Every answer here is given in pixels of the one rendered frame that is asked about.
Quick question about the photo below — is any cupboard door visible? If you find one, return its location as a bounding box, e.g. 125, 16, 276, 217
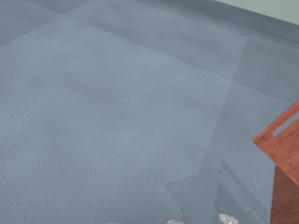
251, 99, 299, 187

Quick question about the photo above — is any handle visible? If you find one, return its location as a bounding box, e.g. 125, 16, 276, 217
271, 111, 299, 136

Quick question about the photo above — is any robot right hand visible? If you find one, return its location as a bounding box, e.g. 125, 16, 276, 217
219, 214, 238, 224

